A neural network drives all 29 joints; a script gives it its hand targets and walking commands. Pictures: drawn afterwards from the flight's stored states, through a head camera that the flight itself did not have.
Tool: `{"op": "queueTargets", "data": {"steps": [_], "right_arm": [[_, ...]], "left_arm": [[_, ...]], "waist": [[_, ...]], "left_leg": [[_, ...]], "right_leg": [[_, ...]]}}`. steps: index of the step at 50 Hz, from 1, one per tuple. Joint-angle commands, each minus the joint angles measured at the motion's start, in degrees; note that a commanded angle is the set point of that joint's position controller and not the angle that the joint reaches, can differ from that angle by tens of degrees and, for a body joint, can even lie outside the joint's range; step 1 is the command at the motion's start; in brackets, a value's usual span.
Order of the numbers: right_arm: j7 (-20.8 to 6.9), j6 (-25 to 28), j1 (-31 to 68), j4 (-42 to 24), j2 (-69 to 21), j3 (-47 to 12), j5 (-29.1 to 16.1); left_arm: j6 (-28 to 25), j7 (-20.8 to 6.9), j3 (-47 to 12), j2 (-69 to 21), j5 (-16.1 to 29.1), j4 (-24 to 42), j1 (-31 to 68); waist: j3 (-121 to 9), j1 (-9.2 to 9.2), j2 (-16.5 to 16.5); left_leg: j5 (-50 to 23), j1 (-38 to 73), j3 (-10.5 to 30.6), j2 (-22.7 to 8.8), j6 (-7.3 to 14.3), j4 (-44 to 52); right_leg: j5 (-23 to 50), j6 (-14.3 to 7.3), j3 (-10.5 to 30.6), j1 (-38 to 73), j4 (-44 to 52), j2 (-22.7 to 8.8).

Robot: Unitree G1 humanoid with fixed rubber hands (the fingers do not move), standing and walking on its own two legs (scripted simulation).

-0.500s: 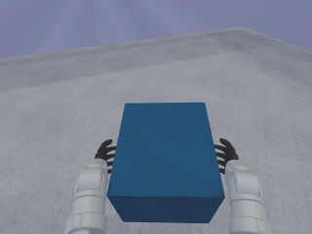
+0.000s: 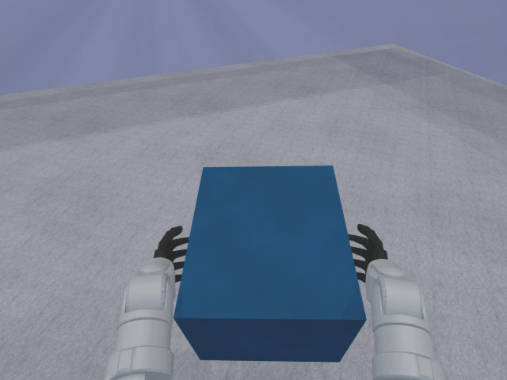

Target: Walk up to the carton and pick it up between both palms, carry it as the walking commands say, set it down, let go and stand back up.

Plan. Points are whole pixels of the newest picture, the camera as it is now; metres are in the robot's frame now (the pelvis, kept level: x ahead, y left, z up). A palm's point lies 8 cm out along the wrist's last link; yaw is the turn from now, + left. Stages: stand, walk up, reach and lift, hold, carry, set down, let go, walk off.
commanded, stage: hold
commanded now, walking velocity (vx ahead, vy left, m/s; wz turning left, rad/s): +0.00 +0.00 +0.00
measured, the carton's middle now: (268, 260) +0.36 -0.01 -0.01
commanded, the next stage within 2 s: carry in 0.08 s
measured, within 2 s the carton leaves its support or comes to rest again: neither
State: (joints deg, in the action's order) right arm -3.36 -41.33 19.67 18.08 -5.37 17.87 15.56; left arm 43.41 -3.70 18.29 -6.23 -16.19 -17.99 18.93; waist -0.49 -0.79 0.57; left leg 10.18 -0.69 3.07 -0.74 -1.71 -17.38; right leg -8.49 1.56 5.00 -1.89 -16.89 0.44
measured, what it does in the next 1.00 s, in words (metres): steps on the spot, turning right: left foot, then right foot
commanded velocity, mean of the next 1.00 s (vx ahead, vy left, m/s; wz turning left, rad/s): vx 0.00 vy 0.00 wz -0.58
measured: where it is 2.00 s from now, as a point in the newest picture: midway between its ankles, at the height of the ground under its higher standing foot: outside the picture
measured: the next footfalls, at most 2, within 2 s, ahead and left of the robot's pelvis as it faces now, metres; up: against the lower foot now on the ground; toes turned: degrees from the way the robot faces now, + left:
left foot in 0.64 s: +0.01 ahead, +0.11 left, +0.00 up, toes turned -6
right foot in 0.96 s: -0.02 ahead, -0.18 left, +0.00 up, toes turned -28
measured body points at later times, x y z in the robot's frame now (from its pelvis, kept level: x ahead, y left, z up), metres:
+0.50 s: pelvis -0.03 -0.02 -0.03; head -0.01 -0.03 +0.42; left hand +0.32 +0.09 +0.06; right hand +0.27 -0.25 +0.06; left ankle -0.02 +0.12 -0.72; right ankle +0.02 -0.13 -0.75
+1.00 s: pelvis -0.05 -0.05 -0.03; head -0.02 -0.06 +0.42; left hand +0.32 -0.04 +0.06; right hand +0.17 -0.35 +0.07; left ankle -0.03 +0.11 -0.73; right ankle -0.05 -0.16 -0.75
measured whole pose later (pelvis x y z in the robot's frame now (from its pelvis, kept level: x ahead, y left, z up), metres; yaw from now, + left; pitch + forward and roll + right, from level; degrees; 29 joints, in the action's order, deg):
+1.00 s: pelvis -0.05 -0.05 -0.03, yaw -26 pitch +5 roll -1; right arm 4.7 -62.1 21.5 -13.5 -5.4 15.6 5.0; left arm 64.1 3.7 14.8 -4.9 -4.0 12.7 20.6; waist -2.4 0.0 0.1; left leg 28.4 -22.6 -12.3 -13.5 -4.1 -48.5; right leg -13.4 -1.0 -2.8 -28.3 -37.6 1.3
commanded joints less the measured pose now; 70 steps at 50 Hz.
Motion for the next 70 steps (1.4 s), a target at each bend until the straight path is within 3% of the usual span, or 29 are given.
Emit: {"op": "queueTargets", "data": {"steps": [1, 3, 4, 8, 13, 17, 20, 21, 22, 24, 30, 31, 32, 33, 34, 36, 38, 44, 47, 48, 49, 50, 53, 55, 62, 66, 67, 69, 70], "right_arm": [[-16.11, -0.31, 20.45, -2.88, -50.79, -30.49, -12.85], [-16.12, -0.21, 21.08, -3.53, -50.65, -30.61, -12.96], [-15.66, -0.02, 21.46, 0.56, -50.58, -30.71, -12.73], [-15.01, -0.05, 25.8, -5.77, -54.97, -36.5, -17.24], [-10.21, -5.97, 26.38, -22.5, -53.09, -45.35, -24.44], [-4.66, -12.31, 32.41, -27.99, -48.53, -47.47, -26.25], [-0.45, -16.58, 36.6, -30.75, -48.09, -47.26, -26.78], [0.53, -17.87, 36.14, -32.36, -47.56, -46.84, -27.22], [1.19, -19.21, 36.19, -34.82, -47.38, -47.97, -28.58], [3.09, -20.38, 40.47, -35.86, -46.93, -47.2, -29.51], [5.79, -22.94, 30.75, -38.44, -43.44, -44.52, -28.93], [5.91, -23.23, 29.01, -37.16, -42.66, -43.95, -28.96], [6.22, -23.04, 31.11, -36.13, -40.47, -42.97, -28.65], [6.58, -22.71, 33.15, -34.47, -37.28, -41.44, -27.57], [6.69, -22.4, 31.77, -34.7, -38.73, -41.01, -27.07], [7.12, -22.46, 31.87, -34.57, -39.77, -41.15, -26.94], [7.23, -22.24, 31.37, -33.57, -39.74, -39.9, -26.41], [7.2, -21.28, 29.82, -31.88, -38.95, -39.49, -26.0], [7.2, -20.97, 30.96, -32.26, -38.38, -40.62, -25.89], [7.32, -20.73, 34.29, -31.57, -37.18, -40.68, -25.95], [7.48, -20.62, 37.37, -30.63, -36.17, -41.32, -25.69], [7.09, -21.7, 31.17, -29.89, -36.64, -42.57, -25.79], [6.28, -20.52, 34.13, -35.15, -43.72, -46.8, -28.57], [5.68, -20.22, 32.97, -36.18, -45.85, -47.02, -29.2], [5.82, -20.87, 34.12, -35.97, -45.56, -46.44, -28.67], [5.4, -21.16, 32.83, -34.69, -44.92, -45.26, -28.55], [5.23, -21.12, 33.51, -33.87, -44.33, -44.66, -28.59], [4.88, -21.01, 31.51, -31.78, -41.83, -42.64, -27.36], [4.61, -21.1, 32.53, -32.46, -43.07, -42.68, -27.57]], "left_arm": [[-1.77, -15.05, -32.93, -50.71, 14.98, 5.17, 24.76], [-1.82, -15.15, -32.95, -50.88, 15.08, 5.2, 24.85], [-1.39, -15.39, -33.77, -49.79, 15.33, 1.05, 25.6], [-1.53, -14.95, -38.61, -52.17, 20.7, 9.79, 32.37], [5.05, -10.87, -48.11, -52.86, 28.75, 25.79, 33.97], [11.99, -5.16, -48.59, -48.11, 28.65, 30.65, 36.35], [15.62, -1.41, -45.64, -46.04, 29.09, 32.1, 39.08], [16.62, -0.24, -44.55, -44.61, 28.74, 32.43, 38.47], [17.52, 0.88, -43.58, -43.97, 28.48, 33.01, 35.09], [18.42, 2.82, -43.26, -42.8, 29.5, 36.22, 39.96], [20.81, 6.03, -42.76, -40.29, 28.46, 39.55, 30.83], [20.98, 6.55, -42.93, -39.32, 28.56, 40.18, 31.26], [20.95, 7.15, -43.03, -37.98, 28.49, 39.53, 34.72], [21.02, 7.52, -43.26, -37.57, 28.06, 38.5, 37.0], [20.94, 7.54, -44.65, -38.38, 29.02, 40.8, 39.49], [21.11, 7.65, -44.91, -38.72, 29.87, 37.91, 38.79], [21.08, 7.87, -44.8, -39.04, 29.8, 36.84, 38.52], [20.67, 8.54, -44.66, -37.81, 29.66, 37.34, 38.07], [20.39, 8.05, -44.42, -37.9, 29.37, 36.11, 36.64], [19.94, 7.93, -43.92, -37.14, 29.27, 35.51, 38.77], [19.46, 7.98, -42.46, -35.14, 28.63, 33.23, 40.19], [19.82, 7.93, -40.7, -32.99, 27.83, 31.54, 32.95], [18.82, 5.94, -41.96, -38.71, 28.83, 37.07, 32.3], [18.2, 5.13, -41.92, -40.62, 28.55, 38.33, 31.78], [18.63, 4.38, -41.99, -39.88, 28.16, 37.94, 32.56], [18.85, 4.76, -43.48, -39.92, 28.31, 38.56, 34.88], [18.84, 5.0, -44.09, -39.59, 28.47, 38.56, 37.2], [19.35, 5.41, -44.9, -40.11, 27.97, 38.44, 37.54], [19.37, 5.55, -45.19, -40.13, 28.64, 38.87, 40.51]], "waist": [[-9.98, 0.81, -0.07], [-10.34, 0.78, 0.01], [-9.65, 1.17, -1.44], [-11.71, 0.96, -0.78], [-24.02, 0.8, -2.18], [-22.05, 1.86, 10.12], [-18.85, 2.62, -0.26], [-18.38, 2.13, -13.44], [-18.31, 2.43, -19.78], [-21.07, 2.19, -12.52], [-24.51, 1.99, -11.5], [-25.17, 1.73, -9.38], [-24.39, 1.13, -0.68], [-23.69, 0.44, 15.22], [-21.99, 0.61, 15.24], [-19.96, 1.16, 5.76], [-18.25, 1.12, 7.74], [-19.22, -0.64, 14.33], [-21.25, 0.72, 10.81], [-22.71, 2.12, 5.77], [-22.67, 1.64, -8.63], [-23.3, 1.86, -21.3], [-23.5, 1.64, -10.23], [-22.42, 1.81, -10.88], [-22.64, 2.8, -12.63], [-24.69, 1.98, -12.88], [-24.36, 1.56, -10.65], [-22.06, 0.11, 17.76], [-17.93, 0.56, 9.23]], "left_leg": [[-10.19, -0.08, -0.43, 6.75, 0.78, 4.91], [-10.09, 0.08, -0.46, 6.7, 0.77, 4.9], [0.27, -7.06, -0.36, -6.36, -0.75, -3.36], [11.3, -10.52, -0.52, -6.57, 0.33, -9.03], [-7.8, -5.79, -0.89, -10.32, 2.79, -18.22], [-9.19, -13.19, 5.0, -20.24, 9.41, -13.48], [5.51, -23.31, -3.88, -12.89, 2.92, -20.75], [16.0, -29.0, -9.18, -6.09, -1.16, -30.62], [24.13, -34.06, -9.65, -0.42, -2.76, -37.56], [22.43, -32.83, -5.17, 0.57, -2.2, -39.52], [13.64, -12.15, -10.19, 1.22, -1.52, -11.82], [9.94, -3.21, -11.22, -0.89, -1.12, -6.27], [6.16, 5.24, -4.78, -9.33, 0.44, -3.22], [-5.59, 10.23, 8.94, -25.8, 5.95, -3.69], [-18.9, 4.37, 10.95, -32.96, 11.02, -5.81], [-30.14, 1.43, -1.16, -25.21, 9.62, -9.64], [-33.33, 1.46, -9.01, -19.97, 6.57, -12.71], [-32.4, 1.07, -14.28, -20.52, 3.75, -18.55], [-28.56, -2.18, -17.19, -19.13, 0.02, -28.27], [-17.51, -11.68, -15.81, -17.42, -2.0, -33.97], [18.92, -27.87, -14.93, -12.2, -4.25, -42.15], [34.63, -36.73, -10.95, -5.09, -5.44, -48.33], [23.39, -35.19, -3.76, -4.29, -3.52, -51.22], [18.83, -32.46, -4.83, -3.13, -3.2, -45.53], [17.15, -25.46, -6.95, 2.64, -1.8, -29.33], [11.68, -4.08, -11.51, 3.0, -0.64, -9.31], [10.58, 3.92, -11.88, -0.03, -0.22, -3.33], [4.78, 6.16, 13.09, -31.23, 8.63, 0.85], [-2.62, -1.39, 9.79, -34.21, 11.39, 0.3]], "right_leg": [[9.48, -0.98, -2.64, 6.48, 2.91, 5.8], [9.21, -1.0, -2.68, 6.46, 2.93, 5.86], [2.29, -1.32, -1.41, -7.78, -6.21, -6.91], [-0.84, -3.28, 4.68, -20.29, -9.85, -7.09], [24.78, -2.74, 6.02, -22.9, -22.92, -6.42], [-18.41, -2.17, -2.26, -25.69, -28.38, -0.97], [-6.01, -3.08, 1.62, -16.98, -14.85, -1.65], [5.89, -5.52, 16.73, -15.4, -7.08, -10.27], [15.55, -8.1, 25.66, -12.81, -5.35, -14.02], [15.73, -8.71, 23.99, -10.92, -6.1, -12.68], [17.55, -5.53, 16.6, -17.19, -10.42, -7.53], [12.5, -3.24, 13.15, -22.92, -11.61, -4.84], [-3.07, -2.22, 8.59, -32.3, -18.86, -1.52], [-19.29, -0.16, -1.85, -46.59, -31.51, 3.7], [-25.53, -0.15, -5.4, -47.93, -43.64, -0.7], [-18.99, 0.41, -5.29, -43.24, -50.68, -2.94], [-14.24, 1.41, -8.44, -43.01, -48.3, -2.15], [-10.86, 0.92, -15.7, -33.63, -27.59, 0.0], [1.67, 0.38, -16.09, -21.01, -9.87, 1.38], [9.42, -1.27, -8.12, -10.58, -6.59, -2.05], [36.42, -5.59, 9.96, -0.94, -10.34, -14.7], [51.98, -10.81, 25.5, 1.01, -11.68, -21.69], [26.58, -8.93, 15.3, -3.62, -10.49, -14.68], [21.42, -8.18, 12.3, -5.67, -9.5, -11.78], [11.53, -9.71, 20.71, -9.14, -3.9, -12.62], [6.08, -3.56, 14.35, -20.64, -2.3, -7.64], [1.52, -0.57, 10.11, -26.16, -3.61, -3.98], [-24.19, 0.22, -6.26, -45.64, -33.66, 4.11], [-24.77, -0.17, -6.57, -44.36, -45.58, -1.37]]}}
